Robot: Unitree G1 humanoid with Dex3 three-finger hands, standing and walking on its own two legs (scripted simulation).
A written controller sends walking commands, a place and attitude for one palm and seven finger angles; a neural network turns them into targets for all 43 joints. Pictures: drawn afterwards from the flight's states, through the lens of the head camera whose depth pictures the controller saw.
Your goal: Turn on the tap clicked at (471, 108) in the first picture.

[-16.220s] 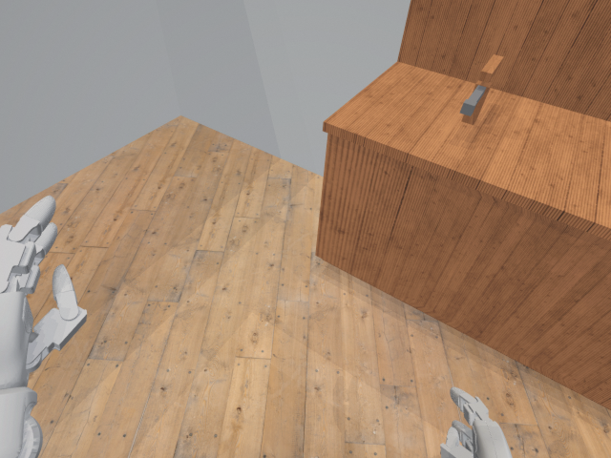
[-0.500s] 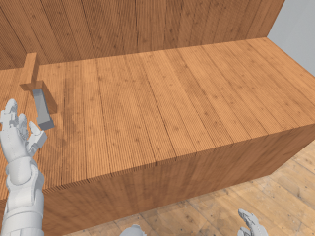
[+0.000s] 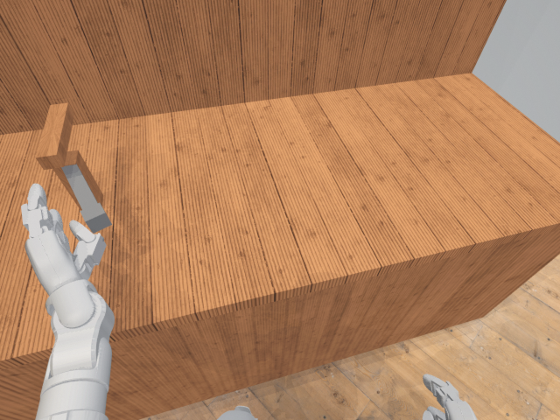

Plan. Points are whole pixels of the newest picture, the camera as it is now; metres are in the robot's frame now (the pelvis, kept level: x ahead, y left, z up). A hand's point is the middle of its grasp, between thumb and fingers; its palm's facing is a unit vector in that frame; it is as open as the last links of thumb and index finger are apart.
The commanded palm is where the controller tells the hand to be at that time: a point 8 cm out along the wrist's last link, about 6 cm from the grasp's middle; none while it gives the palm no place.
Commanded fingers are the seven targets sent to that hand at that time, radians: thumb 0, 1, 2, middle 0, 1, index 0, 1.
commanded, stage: push the lever round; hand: left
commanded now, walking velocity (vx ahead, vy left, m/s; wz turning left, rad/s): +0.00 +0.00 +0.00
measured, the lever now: (96, 218) +0.37 +0.30 +0.08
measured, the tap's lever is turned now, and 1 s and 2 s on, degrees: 22 47 76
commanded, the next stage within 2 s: lift the hand up off the lever in 1.78 s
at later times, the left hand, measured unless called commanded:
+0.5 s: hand (132, 222) +0.37 +0.24 +0.08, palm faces +0.73 -0.68 -0.06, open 7.8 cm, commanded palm +0.31 +0.25 +0.08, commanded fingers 0.00 0.90 0.90 -0.15 -0.15 -0.15 -0.15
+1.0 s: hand (149, 210) +0.39 +0.22 +0.08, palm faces +0.80 -0.60 -0.04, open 7.7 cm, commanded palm +0.34 +0.23 +0.08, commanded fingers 0.00 0.90 0.90 -0.15 -0.15 -0.15 -0.15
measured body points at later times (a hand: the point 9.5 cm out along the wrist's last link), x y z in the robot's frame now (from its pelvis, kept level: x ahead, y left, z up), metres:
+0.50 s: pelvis +0.00 -0.01 +0.00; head +0.02 +0.00 +0.45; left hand +0.32 +0.27 +0.09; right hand +0.14 -0.25 -0.11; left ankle +0.05 +0.10 -0.69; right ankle -0.02 -0.10 -0.69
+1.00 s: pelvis +0.00 -0.01 +0.00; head +0.02 -0.01 +0.45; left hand +0.34 +0.25 +0.09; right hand +0.13 -0.26 -0.12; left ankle +0.05 +0.10 -0.69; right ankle -0.02 -0.10 -0.69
